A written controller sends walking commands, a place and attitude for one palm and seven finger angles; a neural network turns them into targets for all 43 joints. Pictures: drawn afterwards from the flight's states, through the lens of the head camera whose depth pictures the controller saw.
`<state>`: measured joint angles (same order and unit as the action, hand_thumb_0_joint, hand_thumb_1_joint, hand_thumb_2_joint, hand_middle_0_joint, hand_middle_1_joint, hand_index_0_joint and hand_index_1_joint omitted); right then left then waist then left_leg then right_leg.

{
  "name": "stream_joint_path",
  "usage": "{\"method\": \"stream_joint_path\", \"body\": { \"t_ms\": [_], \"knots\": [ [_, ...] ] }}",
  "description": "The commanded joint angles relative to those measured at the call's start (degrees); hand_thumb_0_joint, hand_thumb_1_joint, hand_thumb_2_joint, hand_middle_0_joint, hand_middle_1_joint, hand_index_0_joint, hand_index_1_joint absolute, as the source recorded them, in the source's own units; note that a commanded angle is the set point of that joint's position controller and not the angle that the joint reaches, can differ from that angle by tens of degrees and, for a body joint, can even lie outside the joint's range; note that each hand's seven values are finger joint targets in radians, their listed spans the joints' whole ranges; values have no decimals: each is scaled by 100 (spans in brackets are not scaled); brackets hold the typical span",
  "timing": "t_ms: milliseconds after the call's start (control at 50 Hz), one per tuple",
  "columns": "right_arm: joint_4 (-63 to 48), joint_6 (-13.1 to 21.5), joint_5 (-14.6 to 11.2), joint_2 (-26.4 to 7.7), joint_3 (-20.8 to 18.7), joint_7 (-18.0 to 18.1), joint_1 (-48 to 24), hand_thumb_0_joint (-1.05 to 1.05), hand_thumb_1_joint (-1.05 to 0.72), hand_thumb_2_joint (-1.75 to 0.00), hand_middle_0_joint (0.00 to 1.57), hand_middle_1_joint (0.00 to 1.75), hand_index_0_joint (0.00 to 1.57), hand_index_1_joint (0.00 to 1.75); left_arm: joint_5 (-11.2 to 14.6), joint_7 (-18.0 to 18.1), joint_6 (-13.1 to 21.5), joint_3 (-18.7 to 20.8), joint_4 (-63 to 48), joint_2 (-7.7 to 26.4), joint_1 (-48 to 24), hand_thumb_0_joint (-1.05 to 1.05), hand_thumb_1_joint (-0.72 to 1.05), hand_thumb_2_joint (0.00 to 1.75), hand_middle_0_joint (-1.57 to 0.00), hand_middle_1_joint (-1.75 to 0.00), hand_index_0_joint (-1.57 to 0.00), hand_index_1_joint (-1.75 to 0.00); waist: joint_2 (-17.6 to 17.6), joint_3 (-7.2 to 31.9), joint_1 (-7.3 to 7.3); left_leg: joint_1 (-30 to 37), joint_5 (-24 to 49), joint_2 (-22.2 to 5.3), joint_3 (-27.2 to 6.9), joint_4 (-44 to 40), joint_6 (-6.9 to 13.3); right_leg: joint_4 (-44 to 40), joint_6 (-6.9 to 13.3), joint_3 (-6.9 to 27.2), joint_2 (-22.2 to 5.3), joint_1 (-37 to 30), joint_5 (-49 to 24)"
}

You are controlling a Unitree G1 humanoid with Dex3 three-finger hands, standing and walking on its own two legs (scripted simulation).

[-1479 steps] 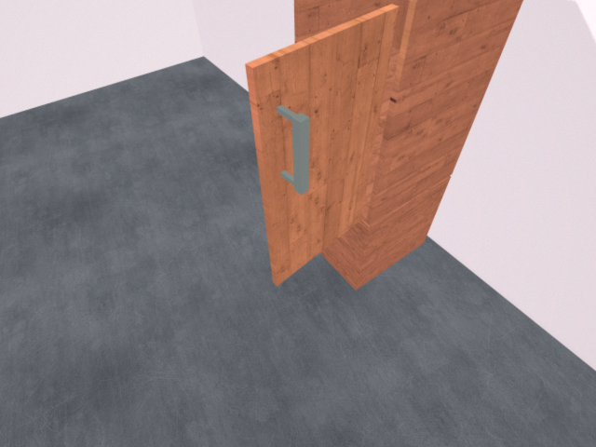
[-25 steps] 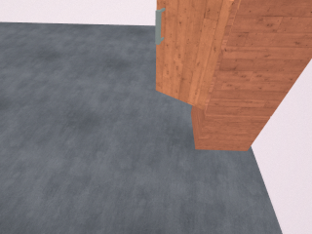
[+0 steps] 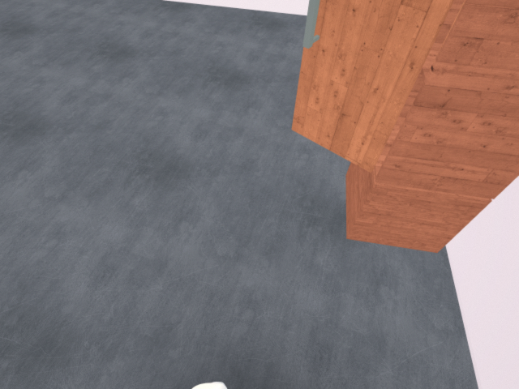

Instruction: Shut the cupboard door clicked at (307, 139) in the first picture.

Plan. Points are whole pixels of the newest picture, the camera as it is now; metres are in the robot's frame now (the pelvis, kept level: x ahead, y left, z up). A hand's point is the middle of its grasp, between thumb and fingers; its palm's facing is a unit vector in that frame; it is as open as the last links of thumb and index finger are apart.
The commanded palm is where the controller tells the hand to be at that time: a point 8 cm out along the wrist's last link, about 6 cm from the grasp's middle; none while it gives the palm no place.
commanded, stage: walk to a spot facing it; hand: left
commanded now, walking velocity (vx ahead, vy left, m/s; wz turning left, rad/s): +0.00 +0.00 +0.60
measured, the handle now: (316, 14) +0.98 -0.11 +0.11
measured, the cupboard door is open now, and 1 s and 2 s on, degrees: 60 60 60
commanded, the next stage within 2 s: turn to face it in 1.32 s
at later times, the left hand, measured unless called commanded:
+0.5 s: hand out of the picture +0.04 +0.18 -0.13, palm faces +0.30 -0.90 -0.32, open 7.4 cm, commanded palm none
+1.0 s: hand out of the picture -0.01 +0.24 -0.15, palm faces +0.65 -0.73 -0.23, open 7.4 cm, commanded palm none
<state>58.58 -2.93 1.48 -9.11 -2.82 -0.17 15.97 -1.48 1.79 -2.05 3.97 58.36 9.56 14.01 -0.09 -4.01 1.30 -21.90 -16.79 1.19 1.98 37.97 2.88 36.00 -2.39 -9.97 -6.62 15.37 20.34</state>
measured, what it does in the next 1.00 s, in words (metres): walks ahead, turning left: right foot, then left foot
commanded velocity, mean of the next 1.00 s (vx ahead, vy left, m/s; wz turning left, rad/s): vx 0.20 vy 0.00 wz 0.54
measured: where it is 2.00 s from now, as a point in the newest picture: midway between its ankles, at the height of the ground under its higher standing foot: (192, 351)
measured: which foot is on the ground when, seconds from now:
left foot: down 0.00-0.36, up 0.38-0.78, down 0.80-1.00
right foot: down 0.00-0.02, up 0.04-0.34, down 0.36-0.80, up 0.82-1.00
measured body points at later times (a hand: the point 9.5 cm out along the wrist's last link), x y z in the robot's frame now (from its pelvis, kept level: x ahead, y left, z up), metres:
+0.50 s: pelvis +0.01 -0.05 +0.02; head +0.08 -0.06 +0.46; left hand +0.02 +0.23 -0.11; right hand +0.16 -0.29 -0.14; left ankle -0.03 +0.07 -0.64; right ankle +0.00 -0.17 -0.72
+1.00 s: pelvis +0.10 +0.06 +0.01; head +0.13 +0.10 +0.46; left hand -0.04 +0.28 -0.14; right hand +0.33 -0.07 -0.12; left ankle +0.04 +0.12 -0.72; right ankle +0.22 -0.06 -0.65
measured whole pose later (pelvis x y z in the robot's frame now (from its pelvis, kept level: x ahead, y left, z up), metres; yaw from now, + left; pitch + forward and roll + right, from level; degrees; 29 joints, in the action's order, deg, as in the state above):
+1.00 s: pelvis +0.10 +0.06 +0.01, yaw +39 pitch +0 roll +0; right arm 51.5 1.8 1.5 -12.2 -1.2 -0.5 10.1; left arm -1.9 -1.5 -1.1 4.4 53.6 13.9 15.4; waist 1.5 -5.9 -2.1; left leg -12.8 -16.1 2.6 1.7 28.6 3.5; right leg 62.0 -3.7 -1.6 -8.5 31.9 17.6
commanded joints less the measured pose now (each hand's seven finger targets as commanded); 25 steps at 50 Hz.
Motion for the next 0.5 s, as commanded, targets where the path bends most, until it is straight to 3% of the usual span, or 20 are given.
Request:
{"method": "stream_joint_path", "body": {
  "t_ms": [0,20,40,60,100,140,200,240,280,300,320,340,360,380,420,480],
  "knots": [
    [-569,152,77,-1175,-259,68,428,0,-90,-90,20,30,20,30,37,57,34,199,-633,748,-32,0,90,90,-20,-30,-20,-30,-1613,307,196,490,1484,-1404,-2678,-1688,366,1094,27,63,167,807,614],
    [-520,149,97,-1366,-312,135,668,0,-90,-90,20,30,20,30,22,71,-3,173,-793,722,-283,0,90,90,-20,-30,-20,-30,-1876,403,353,949,1372,-1781,-3529,-2267,628,2200,10,534,435,1385,1434],
    [-508,150,83,-1495,-331,175,679,0,-90,-90,20,30,20,30,-2,56,-2,168,-867,732,-435,0,90,90,-20,-30,-20,-30,-1424,594,307,1158,1203,-1852,-3562,-2245,726,2791,39,1016,358,1696,1190],
    [-569,168,74,-1448,-317,198,485,0,-90,-90,20,30,20,30,-6,32,47,171,-881,755,-486,0,90,90,-20,-30,-20,-30,-907,662,200,1195,1217,-1727,-3297,-2076,782,2931,5,1177,322,1758,853],
    [-693,202,69,-1386,-277,213,207,0,-90,-90,20,30,20,30,8,-21,105,139,-917,724,-581,0,90,90,-20,-30,-20,-30,-535,708,107,1181,1608,-1434,-2831,-1904,767,2627,-78,1186,351,1642,515],
    [-746,181,79,-1441,-301,208,122,0,-90,-90,20,30,20,30,36,-27,88,105,-1002,730,-636,0,90,90,-20,-30,-20,-30,-514,783,122,1283,1877,-1333,-2773,-1855,796,2090,-114,1171,463,1384,622],
    [-822,119,79,-1531,-333,180,22,0,-90,-90,20,30,20,30,44,-27,56,88,-1107,778,-580,0,90,90,-20,-30,-20,-30,-730,829,94,1238,1627,-1155,-2918,-1913,730,1267,-100,1153,666,951,642],
    [-917,65,83,-1559,-376,141,-167,0,-90,-90,20,30,20,30,58,-15,34,90,-1129,819,-407,0,90,90,-20,-30,-20,-30,-844,787,16,863,1283,-989,-2896,-1962,599,605,-53,1091,803,401,509],
    [-1041,24,43,-1518,-399,107,-436,0,-90,-90,20,30,20,30,63,3,38,130,-1081,936,-10,0,90,90,-20,-30,-20,-30,-933,746,-196,228,806,-678,-2748,-1833,360,-505,-4,1002,888,-533,-31],
    [-1106,13,-12,-1414,-396,79,-522,0,-90,-90,20,30,20,30,48,25,77,172,-1052,1170,308,0,90,90,-20,-30,-20,-30,-601,846,-360,-319,368,-392,-2516,-1486,106,-1477,62,1181,695,-1361,-410],
    [-1174,0,-75,-1060,-397,40,-491,0,-90,-90,20,30,20,30,-28,62,118,269,-1084,1590,369,0,90,90,-20,-30,-20,-30,676,724,-376,-1307,-792,264,-1669,-300,-324,-2335,491,2523,-603,-1841,453],
    [-1267,33,-22,-987,-402,35,-498,0,-90,-90,20,30,20,30,-63,72,119,242,-1222,1825,-5,0,90,90,-20,-30,-20,-30,1436,354,-348,-1800,-1509,699,-738,1574,-593,-2712,1131,3773,-2001,-1141,716],
    [-1261,9,50,-1175,-418,-21,-409,0,-90,-90,20,30,20,30,-13,88,122,188,-1369,1743,-466,0,90,90,-20,-30,-20,-30,734,222,-63,-1522,-1408,263,-876,2595,-498,-2497,1266,3269,-2020,-342,533],
    [-1176,-13,39,-1039,-396,-41,-398,0,-90,-90,20,30,20,30,-1,96,192,165,-1393,1422,-651,0,90,90,-20,-30,-20,-30,926,175,52,-1651,-1133,113,-837,3019,-510,-2231,1137,2928,-1518,-438,-322],
    [-1156,-4,19,-1031,-327,-110,-349,0,-90,-90,20,30,20,30,20,68,262,86,-1354,1159,-670,0,90,90,-20,-30,-20,-30,973,212,135,-1728,-603,-149,-546,3210,-608,-1794,981,1795,-1091,-992,-1804],
    [-1304,32,-1,-936,-213,-170,-901,0,-90,-90,20,30,20,30,23,40,366,128,-1068,1220,208,0,90,90,-20,-30,-20,-30,1076,333,-225,-1850,-562,-240,-144,2574,-621,-1512,821,1297,-1056,-1903,-3358]
  ]
}}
